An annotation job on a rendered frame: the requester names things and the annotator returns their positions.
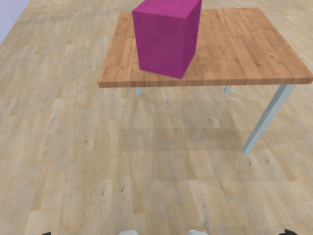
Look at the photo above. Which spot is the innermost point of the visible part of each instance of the carton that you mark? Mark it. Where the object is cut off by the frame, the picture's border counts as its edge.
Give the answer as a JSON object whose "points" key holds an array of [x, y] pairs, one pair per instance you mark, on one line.
{"points": [[166, 33]]}

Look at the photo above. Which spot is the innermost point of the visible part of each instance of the table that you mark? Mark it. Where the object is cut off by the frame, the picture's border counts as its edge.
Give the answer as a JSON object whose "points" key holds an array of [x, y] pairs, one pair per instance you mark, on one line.
{"points": [[235, 46]]}

